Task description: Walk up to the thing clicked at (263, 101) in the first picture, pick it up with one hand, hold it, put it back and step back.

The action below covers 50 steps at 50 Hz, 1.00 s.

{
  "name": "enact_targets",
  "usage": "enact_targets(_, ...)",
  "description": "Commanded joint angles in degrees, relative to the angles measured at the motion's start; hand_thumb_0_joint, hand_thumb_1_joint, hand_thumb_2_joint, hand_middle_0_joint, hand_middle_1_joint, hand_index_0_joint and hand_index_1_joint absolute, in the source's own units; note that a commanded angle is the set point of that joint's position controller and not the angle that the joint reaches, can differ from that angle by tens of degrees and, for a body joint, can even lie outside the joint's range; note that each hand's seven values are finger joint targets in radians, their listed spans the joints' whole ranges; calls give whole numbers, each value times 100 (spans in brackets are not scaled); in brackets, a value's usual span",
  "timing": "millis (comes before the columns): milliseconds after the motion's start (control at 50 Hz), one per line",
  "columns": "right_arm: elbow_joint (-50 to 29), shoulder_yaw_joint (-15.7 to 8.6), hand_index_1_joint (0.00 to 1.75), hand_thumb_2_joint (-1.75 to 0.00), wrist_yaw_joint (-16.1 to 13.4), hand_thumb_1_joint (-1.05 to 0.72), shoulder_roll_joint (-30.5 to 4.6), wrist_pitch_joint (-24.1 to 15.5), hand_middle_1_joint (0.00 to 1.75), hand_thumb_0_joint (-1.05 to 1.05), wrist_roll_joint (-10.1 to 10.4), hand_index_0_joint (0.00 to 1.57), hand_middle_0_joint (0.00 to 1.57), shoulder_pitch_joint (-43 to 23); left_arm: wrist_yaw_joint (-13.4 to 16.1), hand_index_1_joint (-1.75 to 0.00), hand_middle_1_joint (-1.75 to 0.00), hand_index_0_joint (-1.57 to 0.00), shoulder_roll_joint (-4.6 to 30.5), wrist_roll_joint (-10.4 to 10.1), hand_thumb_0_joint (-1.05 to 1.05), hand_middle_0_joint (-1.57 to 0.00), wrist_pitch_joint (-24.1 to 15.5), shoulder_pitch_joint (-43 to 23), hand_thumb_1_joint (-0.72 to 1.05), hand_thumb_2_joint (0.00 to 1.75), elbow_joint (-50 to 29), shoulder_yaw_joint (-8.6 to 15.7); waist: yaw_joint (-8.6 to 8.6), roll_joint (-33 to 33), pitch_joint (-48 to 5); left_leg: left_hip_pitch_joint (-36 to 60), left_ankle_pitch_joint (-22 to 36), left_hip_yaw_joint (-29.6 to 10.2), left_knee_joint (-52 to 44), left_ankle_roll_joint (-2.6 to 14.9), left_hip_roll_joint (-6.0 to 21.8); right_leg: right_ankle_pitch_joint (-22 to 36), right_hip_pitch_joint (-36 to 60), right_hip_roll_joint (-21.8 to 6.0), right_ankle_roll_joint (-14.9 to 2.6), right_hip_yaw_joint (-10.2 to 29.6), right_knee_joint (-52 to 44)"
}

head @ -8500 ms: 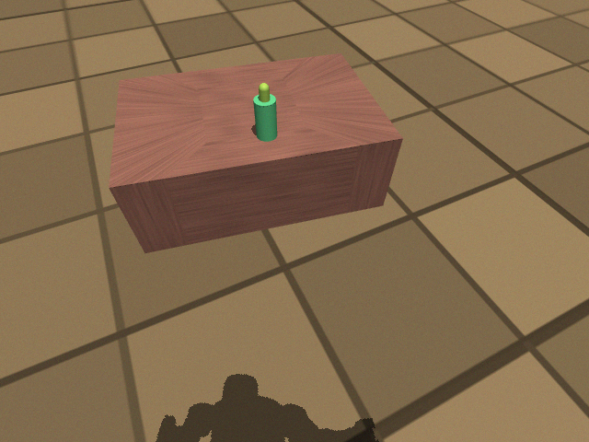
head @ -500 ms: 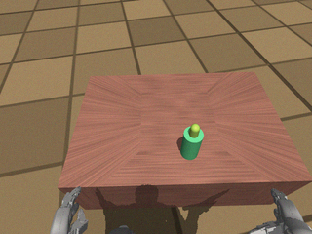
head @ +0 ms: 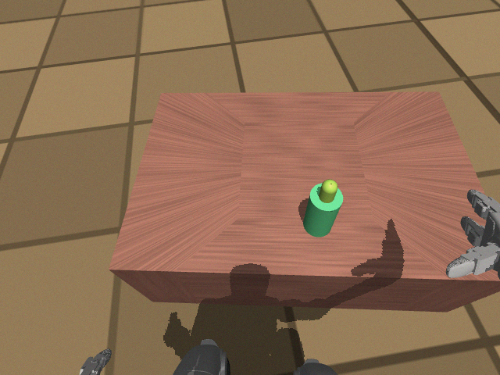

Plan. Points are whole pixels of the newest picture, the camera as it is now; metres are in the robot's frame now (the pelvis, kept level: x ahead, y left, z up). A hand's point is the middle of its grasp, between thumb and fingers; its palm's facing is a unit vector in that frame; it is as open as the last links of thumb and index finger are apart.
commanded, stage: go down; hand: right
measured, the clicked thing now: (323, 205) +0.51 -0.13 -0.23
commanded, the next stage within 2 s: approach in 1.12 s
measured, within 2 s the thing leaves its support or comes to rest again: neither
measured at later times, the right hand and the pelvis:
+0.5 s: hand (463, 198) +0.40 -0.32 +0.01, palm faces +0.08 +0.99 -0.09, open 17.7 cm; pelvis +0.01 +0.00 -0.01, yaw +1 degrees
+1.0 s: hand (470, 180) +0.43 -0.33 +0.03, palm faces +0.07 +1.00 -0.06, open 17.7 cm; pelvis +0.01 +0.00 -0.01, yaw +1 degrees
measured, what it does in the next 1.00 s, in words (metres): stands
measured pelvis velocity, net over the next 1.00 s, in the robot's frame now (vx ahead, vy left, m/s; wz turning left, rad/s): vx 0.01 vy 0.00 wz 0.02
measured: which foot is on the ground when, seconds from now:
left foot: down 0.00-1.00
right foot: down 0.00-1.00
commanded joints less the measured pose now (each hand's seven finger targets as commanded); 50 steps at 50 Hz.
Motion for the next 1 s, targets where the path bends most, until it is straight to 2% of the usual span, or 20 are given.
enact_targets(0, -841, -547, 4, 0, 160, 61, -2066, -877, 4, 0, 156, 5, 6, -2293, 35, -29, -29, -18, 1046, -4, 0, -18, -156, 279, 91, 90, -647, 339, -32, -683, -1871, 1177, 731, -70, -278, 362, -220, 1546, 292, 66, -4, 164, -937)
enact_targets(40, -332, -468, 5, 0, 237, 61, -1965, -973, 5, 0, 150, 5, 5, -2188, 21, -29, -29, -18, 1079, 9, 0, -18, -107, 368, 91, 90, -516, 345, -12, -748, -1727, 972, 638, -65, -262, 381, -235, 1492, 265, 40, 40, 210, -963)
enact_targets(60, -222, -633, 4, 0, 251, 61, -2160, -1037, 4, 0, 151, 5, 6, -2206, 4, -30, -29, -18, 1131, 11, 0, -19, -100, 446, 91, 90, -507, 361, -34, -724, -1828, 994, 697, -63, -234, 385, -237, 1615, 263, 34, 56, 232, -941)
enact_targets(100, 126, -639, 4, 0, 294, 61, -2295, -1133, 4, 0, 103, 5, 6, -2189, -7, -29, -29, -18, 1194, 19, 0, -18, -60, 567, 90, 90, -404, 388, -55, -735, -1768, 1089, 659, -72, -263, 384, -233, 1535, 94, 78, 32, 167, -920)
enact_targets(160, -113, -755, 4, 0, 371, 61, -2470, -1329, 4, 0, 182, 6, 6, -2692, -44, -30, -29, -18, 1095, 15, 0, -19, -52, 585, 91, 90, -439, 283, -93, -775, -2031, 1191, 914, -91, -234, 388, -236, 1888, 180, 68, 52, 154, -835)
enact_targets(180, 416, -685, 4, 0, 423, 61, -2285, -1300, 4, 0, 166, 5, 6, -2390, -42, -30, -30, -18, 1188, 17, 0, -18, -22, 626, 91, 90, -349, 365, 13, -666, -2006, 1036, 970, -81, -197, 394, -252, 2019, 244, 58, 54, 167, -789)
enact_targets(220, 439, -670, 4, 0, 490, 61, -2343, -1390, 4, 0, 151, 5, 6, -2511, -72, -30, -30, -18, 1240, 27, 0, -19, -13, 667, 91, 90, -326, 378, 16, -828, -1989, 944, 1009, -96, -166, 406, -243, 2189, 256, 50, 73, 186, -723)
enact_targets(240, 154, -884, 4, 0, 481, 61, -2640, -1486, 4, 0, 174, 6, 7, -2747, -66, -30, -30, -18, 1196, 31, 0, -19, 2, 724, 91, 90, -314, 352, -12, -659, -2171, 1098, 1163, -110, -169, 392, -238, 2283, 225, 57, 54, 171, -684)
enact_targets(300, 477, -787, 4, 0, 589, 61, -2429, -1529, 4, 0, 220, 5, 6, -2769, -90, -30, -30, -18, 1228, 18, 0, -19, 23, 705, 90, 90, -312, 364, 87, -532, -2063, 1083, 1094, -147, -169, 380, -228, 1967, 13, 89, 0, 137, -655)
enact_targets(320, 194, -902, 4, 0, 588, 61, -2696, -1623, 4, 0, 228, 5, 6, -2993, -100, -30, -30, -18, 1172, 20, 0, -19, 22, 681, 91, 90, -320, 303, 36, -691, -2117, 1075, 1112, -146, -159, 375, -221, 2022, 52, 86, 9, 139, -654)
enact_targets(340, 264, -859, 4, -1, 594, 61, -2673, -1650, 4, 0, 207, 5, 6, -3048, -101, -30, -30, -19, 1171, 13, 0, -19, 30, 666, 91, 90, -328, 290, 62, -701, -2163, 1036, 1082, -163, -158, 376, -225, 1972, 132, 90, 2, 121, -640)
enact_targets(460, 494, -990, 4, -1, 739, 61, -2849, -1755, 4, 0, 260, 5, 6, -3079, -167, -30, -30, -18, 1246, 63, 0, -18, 111, 781, 91, 90, -266, 266, 65, -918, -2374, 669, 1344, -154, 4, 416, -255, 2846, 368, 18, 78, 196, -414)
enact_targets(540, 552, -1090, 4, -1, 813, 60, -3019, -1815, 4, 0, 266, 6, 7, -3253, -212, -30, -30, -18, 1292, 51, 0, -19, 153, 818, 90, 90, -305, 292, 114, -716, -2336, 906, 1285, -185, 16, 407, -236, 2313, -59, 71, 19, 144, -433)
enact_targets(600, 617, -1056, 5, -2, 874, 61, -2989, -1834, 5, 0, 249, 5, 6, -3320, -228, -30, -30, -18, 1311, 41, 0, -18, 171, 813, 90, 91, -347, 294, 169, -703, -2522, 916, 1356, -213, 53, 405, -233, 2299, 4, 76, -3, 122, -373)
enact_targets(700, 663, -1172, 5, -3, 901, 61, -3234, -1888, 5, 0, 295, 5, 6, -3487, -252, -30, -30, -19, 1287, 45, 0, -19, 188, 786, 91, 90, -350, 213, 117, -805, -2326, 720, 1002, -185, 17, 373, -241, 1924, -153, 79, -22, 148, -410)
enact_targets(760, 729, -1164, 5, -4, 967, 61, -3257, -1888, 5, 0, 273, 5, 5, -3528, -262, -30, -30, -18, 1379, 53, 0, -18, 216, 880, 90, 91, -334, 276, 177, -882, -2582, 821, 1368, -212, 106, 392, -229, 2342, -46, 87, 2, 130, -287)
enact_targets(840, 740, -1239, 5, -4, 986, 61, -3296, -1912, 5, 0, 325, 5, 5, -3516, -300, -30, -30, -18, 1354, 39, 0, -18, 229, 851, 90, 91, -361, 226, 138, -874, -2466, 739, 1246, -180, 109, 387, -244, 2227, -136, 74, -11, 160, -304)
enact_targets(900, 801, -1161, 5, -4, 1013, 61, -3208, -1920, 5, 0, 305, 5, 5, -3600, -312, -30, -30, -18, 1324, 49, 0, -18, 254, 921, 90, 92, -347, 206, 220, -869, -2604, 571, 1368, -167, 129, 398, -269, 2627, 112, 20, 24, 193, -231)
enact_targets(960, 825, -1281, 5, -4, 1005, 61, -3410, -1913, 5, 0, 295, 5, 5, -3554, -323, -30, -30, -18, 1379, 60, 0, -19, 280, 925, 89, 92, -348, 218, 152, -983, -2470, 530, 1322, -171, 147, 420, -266, 2653, -12, 16, 41, 196, -233)
enact_targets(980, 826, -1223, 5, -4, 1020, 61, -3293, -1926, 5, 0, 329, 5, 5, -3611, -338, -30, -30, -18, 1352, 57, 0, -18, 286, 907, 89, 92, -354, 189, 167, -953, -2449, 397, 1214, -145, 154, 409, -284, 2680, 105, -41, 52, 282, -264)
